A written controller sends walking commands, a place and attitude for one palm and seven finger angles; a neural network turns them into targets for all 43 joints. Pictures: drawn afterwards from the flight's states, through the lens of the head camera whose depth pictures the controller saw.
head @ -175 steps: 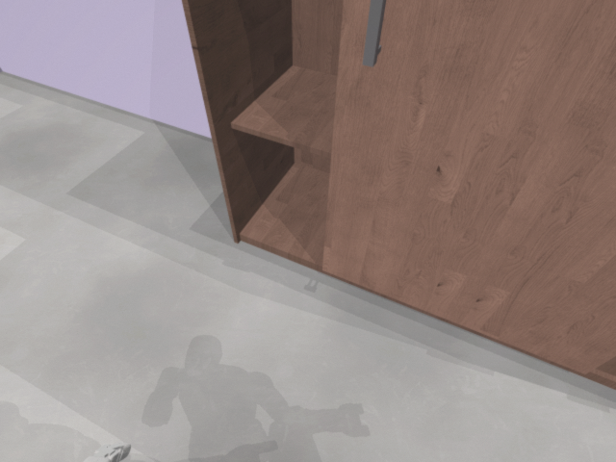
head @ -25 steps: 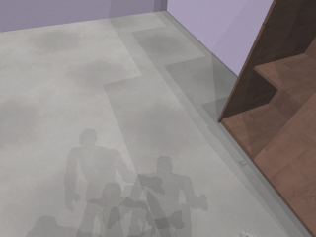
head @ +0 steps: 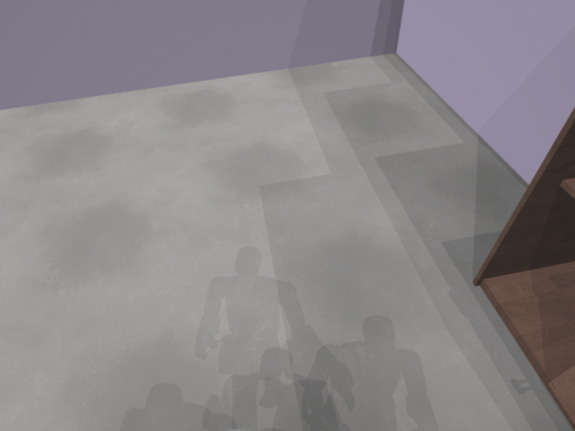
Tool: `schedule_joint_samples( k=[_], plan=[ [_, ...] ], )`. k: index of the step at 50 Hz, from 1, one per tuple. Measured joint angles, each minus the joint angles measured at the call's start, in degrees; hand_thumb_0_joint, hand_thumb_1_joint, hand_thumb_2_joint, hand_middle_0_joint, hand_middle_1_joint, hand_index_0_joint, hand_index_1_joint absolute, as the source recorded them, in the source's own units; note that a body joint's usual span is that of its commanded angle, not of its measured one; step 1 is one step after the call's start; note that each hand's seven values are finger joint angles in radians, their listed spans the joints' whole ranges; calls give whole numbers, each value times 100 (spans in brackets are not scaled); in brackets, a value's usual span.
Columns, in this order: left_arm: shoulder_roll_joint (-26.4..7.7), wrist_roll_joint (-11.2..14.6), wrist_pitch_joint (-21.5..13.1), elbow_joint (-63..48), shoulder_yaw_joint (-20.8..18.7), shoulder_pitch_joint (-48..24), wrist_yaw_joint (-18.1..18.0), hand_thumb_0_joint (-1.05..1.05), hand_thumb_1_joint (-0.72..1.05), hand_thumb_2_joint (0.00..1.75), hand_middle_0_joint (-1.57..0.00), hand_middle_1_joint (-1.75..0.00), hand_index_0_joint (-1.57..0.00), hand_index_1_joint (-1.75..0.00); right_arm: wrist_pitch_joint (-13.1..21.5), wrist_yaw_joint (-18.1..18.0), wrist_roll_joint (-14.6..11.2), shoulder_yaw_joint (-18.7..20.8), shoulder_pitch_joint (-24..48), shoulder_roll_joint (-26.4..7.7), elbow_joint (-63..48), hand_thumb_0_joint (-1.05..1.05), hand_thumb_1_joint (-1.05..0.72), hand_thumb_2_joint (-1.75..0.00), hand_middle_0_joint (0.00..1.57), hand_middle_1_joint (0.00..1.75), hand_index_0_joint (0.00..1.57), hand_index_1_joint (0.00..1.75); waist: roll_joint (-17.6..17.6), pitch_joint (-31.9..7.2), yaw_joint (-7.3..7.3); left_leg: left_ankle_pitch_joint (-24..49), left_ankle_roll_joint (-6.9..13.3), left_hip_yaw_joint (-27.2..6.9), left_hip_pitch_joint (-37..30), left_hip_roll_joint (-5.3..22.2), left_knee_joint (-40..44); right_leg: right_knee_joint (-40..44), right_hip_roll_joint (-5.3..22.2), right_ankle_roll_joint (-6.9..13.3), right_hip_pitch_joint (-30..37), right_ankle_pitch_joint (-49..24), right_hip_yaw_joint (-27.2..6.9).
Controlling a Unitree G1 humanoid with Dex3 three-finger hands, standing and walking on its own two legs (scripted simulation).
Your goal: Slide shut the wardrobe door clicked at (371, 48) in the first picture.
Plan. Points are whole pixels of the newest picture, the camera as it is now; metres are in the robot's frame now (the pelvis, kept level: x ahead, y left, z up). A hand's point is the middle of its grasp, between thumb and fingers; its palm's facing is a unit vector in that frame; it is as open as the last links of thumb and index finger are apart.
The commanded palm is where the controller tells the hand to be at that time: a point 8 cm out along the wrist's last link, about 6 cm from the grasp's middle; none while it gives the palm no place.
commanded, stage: walk to a spot facing it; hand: right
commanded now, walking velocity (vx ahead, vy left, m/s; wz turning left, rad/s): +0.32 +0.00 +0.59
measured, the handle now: out of the picture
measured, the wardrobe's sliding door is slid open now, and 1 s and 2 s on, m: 0.38 0.38 0.38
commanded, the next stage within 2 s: turn to face it in 0.56 s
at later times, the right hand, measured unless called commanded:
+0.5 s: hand (332, 307) +0.39 -0.06 -0.18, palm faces -0.33 +0.93 -0.16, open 7.4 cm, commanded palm none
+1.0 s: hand (348, 301) +0.42 -0.10 -0.20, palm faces -0.16 +0.97 -0.16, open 7.4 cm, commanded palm none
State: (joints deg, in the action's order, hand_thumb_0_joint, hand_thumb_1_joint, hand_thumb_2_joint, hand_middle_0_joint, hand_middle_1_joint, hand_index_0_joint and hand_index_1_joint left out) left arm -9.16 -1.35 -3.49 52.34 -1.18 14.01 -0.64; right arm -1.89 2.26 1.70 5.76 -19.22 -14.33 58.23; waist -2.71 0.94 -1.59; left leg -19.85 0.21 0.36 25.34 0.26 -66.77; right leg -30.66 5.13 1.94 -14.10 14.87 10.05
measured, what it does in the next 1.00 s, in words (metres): walks ahead: left foot, then right foot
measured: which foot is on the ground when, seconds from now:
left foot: up 0.00-0.46, down 0.48-0.96, up 0.98-1.00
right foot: down 0.00-0.48, up 0.50-0.92, down 0.94-1.00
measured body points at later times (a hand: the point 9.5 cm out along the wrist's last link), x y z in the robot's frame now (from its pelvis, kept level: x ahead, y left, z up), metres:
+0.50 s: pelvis +0.19 +0.06 -0.03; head +0.24 +0.07 +0.42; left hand +0.00 +0.21 -0.16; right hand +0.41 -0.11 -0.16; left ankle +0.26 +0.14 -0.74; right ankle +0.04 -0.10 -0.69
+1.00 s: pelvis +0.37 +0.07 -0.02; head +0.39 +0.05 +0.43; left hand +0.41 +0.31 -0.15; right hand +0.43 -0.15 -0.18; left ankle +0.26 +0.15 -0.71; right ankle +0.46 +0.02 -0.74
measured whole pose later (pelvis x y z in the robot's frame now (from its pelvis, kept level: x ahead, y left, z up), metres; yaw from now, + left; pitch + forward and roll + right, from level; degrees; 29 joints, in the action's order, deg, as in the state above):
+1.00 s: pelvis +0.37 +0.07 -0.02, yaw +15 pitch -2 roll +1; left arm -8.5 -1.2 -0.1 56.1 -1.2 7.8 0.5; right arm 0.7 -1.7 0.3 2.5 -16.7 -9.9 59.7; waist -2.1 3.6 -1.7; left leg -28.4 -0.6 7.1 11.1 0.8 -45.7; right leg -36.0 0.6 4.1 -21.8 13.0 6.1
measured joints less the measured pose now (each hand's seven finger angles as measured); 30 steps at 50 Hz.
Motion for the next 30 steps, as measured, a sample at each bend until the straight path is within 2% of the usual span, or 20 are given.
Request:
schedule_joint_samples(
  k=[6, 13, 17, 20, 22, 23, 24, 25, 27, 28, 30],
  plan=[
    [68, 55, -52, 437, -91, 561, -102, 0, 93, 90, -20, -30, -20, -30, -16, 40, 23, 81, 356, 78, -275, 1, -91, -90, 20, 30, 19, 30, 32, -33, 52, 1049, -187, 144, 957, 340, -183, 867, -69, 25, 752, -67, 486],
    [119, 41, -51, 817, -101, 1110, -98, 0, 92, 90, -20, -30, -20, -29, -103, 71, 36, 42, 883, 226, -343, 1, -91, -90, 20, 30, 19, 30, 49, 165, 283, 1347, -262, 365, 1220, 593, 882, 1154, -98, -88, 1397, 275, 1002],
    [156, -9, -23, 953, -84, 1355, -90, 0, 91, 90, -20, -30, -20, -29, -98, 85, 21, -18, 1268, 328, -383, 1, -91, -90, 20, 30, 19, 30, 101, 346, 479, 1218, -140, 574, 1028, 534, 1781, 1140, -20, -260, 1713, 576, 1253],
    [171, -35, 24, 1033, -88, 1497, -77, 0, 91, 90, -20, -30, -20, -29, -29, 90, 11, -67, 1559, 408, -472, 1, -91, -90, 20, 30, 19, 30, 197, 480, 596, 936, 60, 749, 763, 345, 2390, 973, 127, -451, 1893, 889, 1431],
    [187, -30, 70, 1071, -96, 1590, -50, 0, 91, 90, -20, -30, -20, -29, 88, 88, 10, -105, 1687, 427, -558, 1, -91, -90, 20, 30, 19, 30, 270, 544, 613, 697, 249, 902, 427, 124, 2817, 494, 350, -576, 1897, 1200, 1513],
    [214, -8, 105, 1090, -95, 1654, -24, 0, 91, 90, -20, -30, -20, -29, 182, 88, 13, -126, 1699, 405, -600, 1, -91, -90, 20, 30, 19, 30, 245, 540, 582, 779, 346, 977, 146, 35, 3110, -65, 496, -608, 1784, 1344, 1508],
    [248, 36, 152, 1087, -88, 1708, 10, 0, 91, 90, -20, -30, -20, -29, 292, 75, 10, -144, 1686, 366, -641, 1, -91, -90, 20, 30, 19, 30, 170, 499, 533, 1100, 509, 960, 23, 22, 3208, -955, 624, -564, 1473, 1312, 1329],
    [240, 71, 217, 1090, -87, 1612, 20, 0, 91, 90, -20, -30, -20, -29, 383, 37, -38, -153, 1685, 356, -652, 1, -91, -90, 20, 30, 19, 30, 182, 541, 487, 1021, 608, 939, 74, -38, 2940, -2058, 693, -549, 1023, 1426, 867],
    [191, 90, 302, 1021, -117, 1262, 1, 1, 91, 90, -20, -30, -20, -29, 440, -38, -114, -176, 1584, 343, -633, 1, -91, -90, 20, 30, 20, 30, 204, 623, 476, 616, 669, 861, -65, -162, 2742, -3798, 564, -508, 119, 1282, -42],
    [162, 78, 313, 948, -135, 1064, -11, 1, 91, 90, -20, -30, -20, -29, 432, -73, -132, -188, 1493, 338, -596, 1, -91, -90, 20, 30, 20, 30, 211, 624, 477, 519, 663, 812, -211, -221, 2837, -4262, 518, -499, -271, 1056, -307],
    [87, 37, 311, 751, -159, 653, -31, 1, 91, 90, -20, -30, -20, -29, 424, -138, -132, -211, 1273, 354, -469, 1, -91, -90, 20, 30, 20, 30, 246, 554, 461, 570, 563, 693, -507, -325, 3197, -4470, 526, -497, -936, 667, -583]
  ],
)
